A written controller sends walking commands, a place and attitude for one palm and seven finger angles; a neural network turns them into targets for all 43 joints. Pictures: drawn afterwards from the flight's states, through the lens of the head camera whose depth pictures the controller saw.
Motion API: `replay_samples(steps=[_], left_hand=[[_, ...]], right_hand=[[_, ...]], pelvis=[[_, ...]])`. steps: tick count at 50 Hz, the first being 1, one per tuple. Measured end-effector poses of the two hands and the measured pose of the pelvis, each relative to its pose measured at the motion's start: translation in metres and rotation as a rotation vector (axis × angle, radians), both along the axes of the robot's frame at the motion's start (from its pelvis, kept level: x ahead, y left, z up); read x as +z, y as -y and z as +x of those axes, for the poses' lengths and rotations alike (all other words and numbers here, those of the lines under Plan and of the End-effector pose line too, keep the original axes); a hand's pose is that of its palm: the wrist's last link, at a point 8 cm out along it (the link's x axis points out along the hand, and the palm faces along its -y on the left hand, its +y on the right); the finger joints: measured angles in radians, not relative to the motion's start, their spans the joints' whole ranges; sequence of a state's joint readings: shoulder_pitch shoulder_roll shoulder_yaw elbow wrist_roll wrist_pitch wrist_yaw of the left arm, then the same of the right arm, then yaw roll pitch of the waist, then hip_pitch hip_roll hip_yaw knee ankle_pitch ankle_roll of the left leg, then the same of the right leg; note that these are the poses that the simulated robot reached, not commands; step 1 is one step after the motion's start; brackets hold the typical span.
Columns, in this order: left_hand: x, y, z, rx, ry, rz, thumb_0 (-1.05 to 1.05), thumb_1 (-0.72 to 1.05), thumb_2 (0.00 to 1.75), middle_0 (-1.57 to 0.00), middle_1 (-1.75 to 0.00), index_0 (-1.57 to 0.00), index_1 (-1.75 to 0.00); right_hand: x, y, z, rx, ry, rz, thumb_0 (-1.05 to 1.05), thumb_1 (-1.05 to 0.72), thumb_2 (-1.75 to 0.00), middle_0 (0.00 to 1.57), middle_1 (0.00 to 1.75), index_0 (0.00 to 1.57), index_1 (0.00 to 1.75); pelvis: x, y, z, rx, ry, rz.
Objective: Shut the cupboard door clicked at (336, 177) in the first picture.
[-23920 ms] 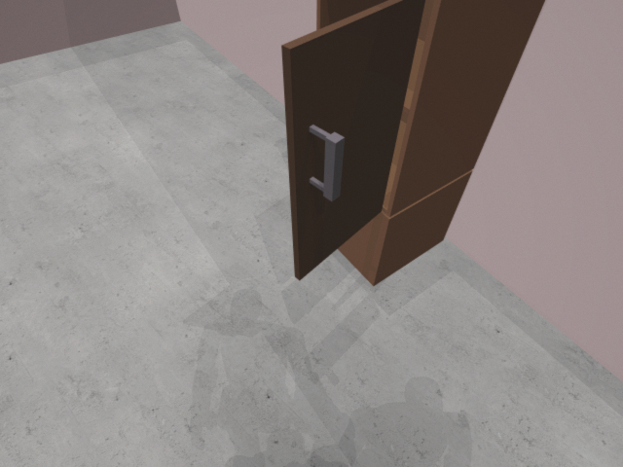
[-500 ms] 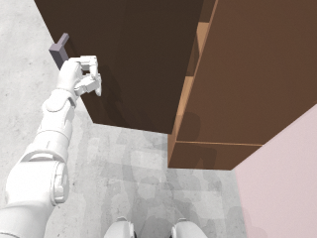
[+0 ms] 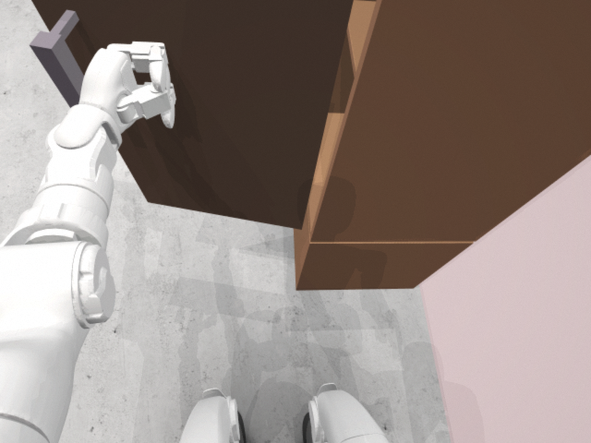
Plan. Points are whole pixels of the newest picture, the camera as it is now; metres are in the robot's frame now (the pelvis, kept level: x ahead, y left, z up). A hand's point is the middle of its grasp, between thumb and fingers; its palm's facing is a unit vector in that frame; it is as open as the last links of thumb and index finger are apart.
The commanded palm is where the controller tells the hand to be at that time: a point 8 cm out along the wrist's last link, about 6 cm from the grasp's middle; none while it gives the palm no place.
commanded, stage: push the door shut along its arc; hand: left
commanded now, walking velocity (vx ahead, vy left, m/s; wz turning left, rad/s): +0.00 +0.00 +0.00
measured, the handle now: (84, 77) +0.58 +0.20 +0.11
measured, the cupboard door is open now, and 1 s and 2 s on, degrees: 79 61 61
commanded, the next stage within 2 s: pull the fist back off the door in 0.32 s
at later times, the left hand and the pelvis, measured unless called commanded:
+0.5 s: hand (191, 63) +0.58 +0.07 +0.12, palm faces -0.22 -0.97 +0.07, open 3.1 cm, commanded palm +0.58 +0.08 +0.11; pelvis -0.01 +0.01 -0.03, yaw -1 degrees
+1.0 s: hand (194, 84) +0.54 +0.07 +0.12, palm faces +0.11 -0.99 -0.03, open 3.1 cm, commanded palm +0.49 +0.10 +0.11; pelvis +0.03 -0.02 +0.02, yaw -1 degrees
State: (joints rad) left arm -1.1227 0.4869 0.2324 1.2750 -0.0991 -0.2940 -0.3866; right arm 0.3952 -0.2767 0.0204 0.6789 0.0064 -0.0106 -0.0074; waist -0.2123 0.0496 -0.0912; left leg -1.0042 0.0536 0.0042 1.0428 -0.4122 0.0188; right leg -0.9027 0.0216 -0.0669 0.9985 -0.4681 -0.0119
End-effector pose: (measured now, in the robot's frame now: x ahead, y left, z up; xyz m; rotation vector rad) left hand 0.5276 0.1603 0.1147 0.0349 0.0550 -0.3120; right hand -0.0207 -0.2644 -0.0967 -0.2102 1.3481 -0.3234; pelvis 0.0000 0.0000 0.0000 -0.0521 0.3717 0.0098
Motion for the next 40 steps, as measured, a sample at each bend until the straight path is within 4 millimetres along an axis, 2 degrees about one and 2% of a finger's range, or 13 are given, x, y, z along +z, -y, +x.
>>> replay_samples(steps=[10, 22, 25, 28, 32, 36, 40], left_hand=[[0.000, 0.012, 0.021, -0.036, 0.003, -0.006, -0.02, 0.90, 0.97, -1.30, -1.50, -1.30, -1.50], [0.002, 0.030, 0.044, -0.063, 0.004, 0.001, -0.01, 0.97, 1.00, -1.30, -1.50, -1.30, -1.50], [-0.001, 0.033, 0.048, 0.089, -0.016, -0.093, 0.00, 0.92, 0.97, -1.30, -1.50, -1.30, -1.50], [-0.009, 0.038, 0.047, 0.281, -0.039, -0.139, 0.01, 0.89, 0.95, -1.30, -1.50, -1.30, -1.50], [-0.016, 0.047, 0.038, 0.440, 0.016, -0.056, 0.01, 0.89, 0.92, -1.30, -1.50, -1.29, -1.50], [-0.014, 0.060, 0.029, 0.428, 0.081, 0.027, 0.01, 0.89, 0.91, -1.30, -1.50, -1.29, -1.50], [-0.010, 0.064, 0.023, 0.405, 0.036, 0.020, 0.01, 0.89, 0.91, -1.30, -1.50, -1.30, -1.50]], right_hand=[[-0.005, 0.004, -0.010, 0.015, -0.024, -0.040, 0.01, -0.90, -0.90, 0.20, 0.30, 0.20, 0.30], [-0.013, -0.011, -0.037, -0.018, -0.087, -0.031, 0.01, -0.90, -0.90, 0.20, 0.30, 0.20, 0.30], [-0.014, -0.019, -0.043, -0.009, -0.107, -0.004, 0.01, -0.90, -0.90, 0.20, 0.30, 0.20, 0.30], [-0.014, -0.028, -0.046, 0.009, -0.122, 0.048, 0.01, -0.90, -0.90, 0.20, 0.30, 0.20, 0.30], [-0.015, -0.039, -0.045, 0.024, -0.124, 0.120, 0.01, -0.90, -0.90, 0.20, 0.30, 0.20, 0.30], [-0.014, -0.043, -0.041, -0.003, -0.116, 0.166, 0.01, -0.90, -0.90, 0.20, 0.30, 0.20, 0.30], [-0.008, -0.039, -0.033, -0.033, -0.100, 0.176, 0.01, -0.90, -0.90, 0.20, 0.30, 0.20, 0.30]], pelvis=[[-0.012, -0.003, -0.006, 0.005, -0.048, -0.014], [-0.024, -0.007, -0.009, -0.002, -0.096, -0.024], [-0.025, -0.008, -0.007, -0.002, -0.111, -0.025], [-0.024, -0.008, -0.005, -0.005, -0.119, -0.020], [-0.021, -0.006, 0.001, -0.013, -0.119, -0.012], [-0.013, -0.002, 0.007, -0.020, -0.094, -0.002], [-0.002, 0.002, 0.015, -0.027, -0.058, 0.010]])
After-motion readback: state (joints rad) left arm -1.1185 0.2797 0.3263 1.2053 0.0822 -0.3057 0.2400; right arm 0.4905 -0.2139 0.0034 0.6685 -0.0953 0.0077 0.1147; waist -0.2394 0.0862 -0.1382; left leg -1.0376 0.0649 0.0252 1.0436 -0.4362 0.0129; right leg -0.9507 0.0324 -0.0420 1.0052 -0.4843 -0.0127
